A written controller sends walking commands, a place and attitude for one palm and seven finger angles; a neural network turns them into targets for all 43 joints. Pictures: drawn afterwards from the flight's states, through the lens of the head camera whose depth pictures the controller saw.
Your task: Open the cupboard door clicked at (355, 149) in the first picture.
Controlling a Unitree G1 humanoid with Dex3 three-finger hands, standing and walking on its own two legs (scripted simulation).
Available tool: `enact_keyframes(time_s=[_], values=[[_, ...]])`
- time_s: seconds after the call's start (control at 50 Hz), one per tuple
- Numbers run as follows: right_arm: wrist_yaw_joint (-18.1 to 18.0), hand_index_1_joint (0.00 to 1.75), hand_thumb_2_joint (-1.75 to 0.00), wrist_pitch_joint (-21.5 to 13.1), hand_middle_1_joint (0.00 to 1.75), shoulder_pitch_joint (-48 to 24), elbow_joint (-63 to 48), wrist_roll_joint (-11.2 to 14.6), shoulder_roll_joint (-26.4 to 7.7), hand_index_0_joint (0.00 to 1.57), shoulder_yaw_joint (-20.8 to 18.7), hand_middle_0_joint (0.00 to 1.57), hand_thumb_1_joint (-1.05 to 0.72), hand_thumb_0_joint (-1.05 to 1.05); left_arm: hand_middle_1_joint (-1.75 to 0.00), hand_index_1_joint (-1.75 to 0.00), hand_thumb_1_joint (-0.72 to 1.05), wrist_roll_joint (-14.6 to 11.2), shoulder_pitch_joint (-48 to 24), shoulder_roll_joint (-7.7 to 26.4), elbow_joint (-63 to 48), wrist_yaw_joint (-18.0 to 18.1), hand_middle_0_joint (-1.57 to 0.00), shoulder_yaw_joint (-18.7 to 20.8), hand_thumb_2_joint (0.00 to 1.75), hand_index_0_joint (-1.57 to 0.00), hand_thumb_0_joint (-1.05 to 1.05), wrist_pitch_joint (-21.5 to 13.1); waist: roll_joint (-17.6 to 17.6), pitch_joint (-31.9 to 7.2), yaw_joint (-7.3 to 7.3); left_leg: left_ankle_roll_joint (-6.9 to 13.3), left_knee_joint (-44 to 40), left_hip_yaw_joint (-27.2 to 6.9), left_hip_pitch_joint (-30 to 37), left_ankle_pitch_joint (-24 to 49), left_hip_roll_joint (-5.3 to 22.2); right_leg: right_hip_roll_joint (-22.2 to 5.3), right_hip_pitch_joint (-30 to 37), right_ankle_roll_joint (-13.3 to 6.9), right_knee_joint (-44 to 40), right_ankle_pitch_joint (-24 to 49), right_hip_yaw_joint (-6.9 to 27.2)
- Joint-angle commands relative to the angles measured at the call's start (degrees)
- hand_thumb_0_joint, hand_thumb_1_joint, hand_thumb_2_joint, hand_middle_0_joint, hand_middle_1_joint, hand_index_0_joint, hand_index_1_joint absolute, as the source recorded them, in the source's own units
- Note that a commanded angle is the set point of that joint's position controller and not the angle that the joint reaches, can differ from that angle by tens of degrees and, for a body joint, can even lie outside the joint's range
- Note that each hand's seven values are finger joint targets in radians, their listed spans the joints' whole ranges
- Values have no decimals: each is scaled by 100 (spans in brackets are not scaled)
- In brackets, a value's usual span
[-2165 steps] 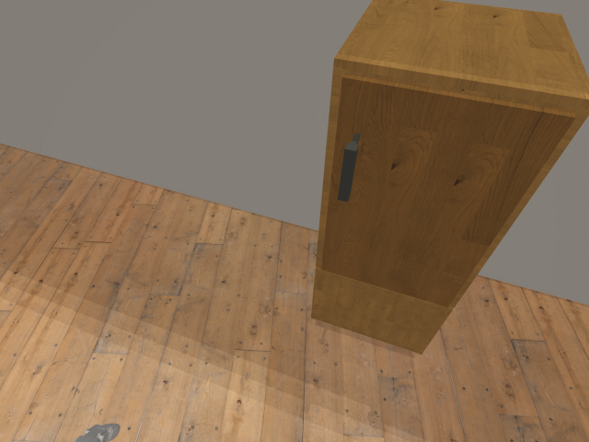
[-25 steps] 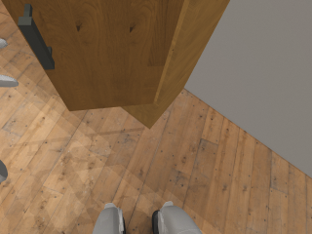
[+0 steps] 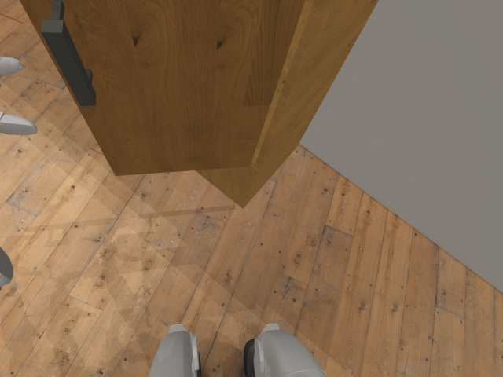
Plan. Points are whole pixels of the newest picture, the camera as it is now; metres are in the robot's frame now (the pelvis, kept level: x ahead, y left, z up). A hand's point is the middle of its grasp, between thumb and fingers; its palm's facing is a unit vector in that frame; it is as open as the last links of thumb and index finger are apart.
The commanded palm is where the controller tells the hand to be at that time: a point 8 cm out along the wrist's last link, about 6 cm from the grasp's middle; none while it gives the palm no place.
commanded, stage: slide the fingers in behind the handle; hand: left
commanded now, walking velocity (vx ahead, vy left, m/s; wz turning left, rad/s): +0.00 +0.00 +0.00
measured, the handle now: (73, 57) +0.56 +0.23 +0.08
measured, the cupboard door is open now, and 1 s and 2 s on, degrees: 47 47 47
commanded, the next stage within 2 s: close the thumb around the handle in 1.66 s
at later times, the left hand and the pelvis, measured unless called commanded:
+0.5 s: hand (22, 81) +0.51 +0.28 +0.08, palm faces +0.07 -1.00 +0.02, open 14.0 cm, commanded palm +0.50 +0.31 +0.08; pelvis +0.00 +0.01 +0.00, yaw +0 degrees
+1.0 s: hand (57, 83) +0.51 +0.24 +0.08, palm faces +0.09 -1.00 +0.01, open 14.0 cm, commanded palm +0.50 +0.27 +0.08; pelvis +0.00 +0.00 +0.00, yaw +0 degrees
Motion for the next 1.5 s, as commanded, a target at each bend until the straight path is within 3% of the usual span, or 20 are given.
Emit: enact_keyframes(time_s=[0.0,0.14,0.2,0.32,0.42,0.44,0.52,0.54,0.6,0.64,0.7,0.76,0.8,0.86,0.9,1.14,1.22,1.28,1.4,1.48], values=[[-160,30,-90,-84,30,1166,-176,10,-1251,20,-443,20,-90,0,-120,-120,-50,-93,-2485,2085,-1257,-47,-30,219,30,-30,0,-321,1474,-2802,-26,-107,-574,-437,2634,2424,-13,111,424,-104,-419,1470,212],[-100,30,-90,-49,30,1290,-65,-20,-1218,20,-485,20,-90,0,-120,-120,-50,-209,-2261,1491,-1237,-112,-30,-53,30,-30,0,-290,1507,-2934,-77,-165,-535,-542,3068,2813,40,141,81,-103,-417,1487,122],[-105,30,-90,-34,30,1324,-66,-32,-1240,20,-487,20,-90,0,-120,-120,-50,-186,-2390,1669,-1351,-12,-30,84,30,-30,0,-208,1460,-2915,-38,-155,-596,-563,3008,2765,37,131,143,-104,-434,1463,102],[-8,30,-90,-16,30,1380,-68,-96,-1165,20,-542,20,-90,0,-120,-120,-50,-140,-2283,1412,-1817,309,-30,90,30,-30,0,-386,1697,-3243,64,-264,-599,-620,3530,3319,58,163,155,-132,-420,1582,59],[24,30,-90,4,30,1324,-120,-62,-1155,20,-535,20,-90,0,-120,-120,-50,-130,-2056,1240,-1535,424,-30,13,30,-30,0,-284,1271,-2767,5,-155,-688,-481,3011,2813,15,161,395,-99,-506,1598,101],[21,30,-90,1,30,1310,-147,-65,-1167,20,-543,20,-90,0,-120,-120,-50,-81,-2012,1391,-1614,457,-30,108,30,-30,0,-305,1352,-2798,88,-178,-723,-507,3031,2810,17,151,426,-121,-487,1566,90],[49,30,-90,1,30,1284,-167,-69,-1094,20,-574,20,-90,0,-120,-120,-50,-163,-1962,993,-1963,513,-30,-65,30,-30,0,-490,1537,-3022,95,-238,-704,-519,3454,3351,40,168,425,-126,-477,1786,82],[74,30,-90,4,30,1269,-145,-67,-1080,20,-585,20,-90,0,-120,-120,-50,-194,-1914,746,-1891,502,-30,-199,30,-30,0,-485,1491,-2924,61,-239,-696,-514,3474,3267,44,177,307,-119,-506,1688,72],[48,30,-90,10,30,1236,-112,-41,-1113,20,-582,20,-90,0,-120,-120,-50,-230,-1908,733,-1541,524,-30,-186,30,-30,0,-433,1108,-2544,-10,-163,-753,-475,3077,2755,15,159,361,-111,-549,1563,97],[39,30,-90,2,30,1223,-101,-37,-1099,20,-574,20,-90,0,-120,-120,-50,-172,-2103,607,-1565,560,-30,-346,30,-30,0,-421,1161,-2490,-30,-168,-797,-501,3039,2531,2,134,296,-115,-553,1406,104],[54,30,-90,-33,30,1217,-94,-72,-1069,20,-598,20,-90,0,-120,-120,-50,-170,-2295,581,-2024,669,-30,-325,30,-30,0,-592,1550,-2963,46,-250,-754,-573,3542,3038,23,131,245,-141,-485,1525,97],[70,30,-90,-34,30,1193,-23,-64,-1053,20,-598,20,-90,0,-120,-120,-50,-190,-2215,245,-1639,756,-30,-500,30,-30,0,-556,1138,-2613,-67,-221,-751,-578,3285,2745,24,136,175,-119,-517,1407,85],[50,30,-90,-49,30,1201,-18,-75,-1077,20,-591,20,-90,0,-120,-120,-50,-164,-2304,458,-1607,823,-30,-329,30,-30,0,-549,1107,-2669,-31,-174,-739,-537,3132,2672,-9,113,333,-116,-503,1503,123],[71,30,-90,-67,30,1165,-57,-69,-1037,20,-580,20,-90,0,-120,-120,-50,-87,-2348,237,-1658,908,-30,-537,30,-30,0,-532,1130,-2693,-55,-160,-760,-505,3086,2449,-32,106,343,-111,-520,1403,137],[55,30,-90,-71,30,1189,-62,-79,-1058,20,-575,20,-90,0,-120,-120,-50,-55,-2423,606,-1751,990,-30,-270,30,-30,0,-598,1118,-2876,-10,-143,-713,-478,3033,2610,-37,94,530,-109,-460,1610,178],[105,30,-90,-97,30,1189,-23,-61,-974,20,-594,20,-90,0,-120,-120,-50,-88,-2275,116,-1664,1065,-30,-530,30,-30,0,-612,1037,-2791,-44,-86,-681,-343,2792,2468,-89,105,756,-86,-517,1804,247],[123,30,-90,-105,30,1216,-36,-78,-946,20,-623,20,-90,0,-120,-120,-50,-111,-2147,120,-1874,1130,-30,-431,30,-30,0,-666,1090,-3100,59,-88,-660,-298,2882,2690,-106,102,981,-85,-482,2077,278],[112,30,-90,-97,30,1217,-20,-59,-959,20,-588,20,-90,0,-120,-120,-50,-88,-2163,243,-1586,1188,-30,-367,30,-30,0,-608,802,-2564,2,-42,-712,-254,2410,2282,-122,91,1050,-76,-544,1899,311],[120,30,-90,-112,30,1189,-98,-65,-940,20,-613,20,-90,0,-120,-120,-50,-12,-2064,300,-1813,1261,-30,-329,30,-30,0,-743,957,-2995,86,-67,-679,-231,2626,2542,-123,80,1153,-70,-459,2124,341],[100,30,-90,-115,30,1192,-86,-44,-955,20,-609,20,-90,0,-120,-120,-50,-44,-2117,234,-1622,1199,-30,-389,30,-30,0,-690,787,-2736,5,-37,-703,-211,2442,2272,-129,79,1130,-64,-516,1978,361]])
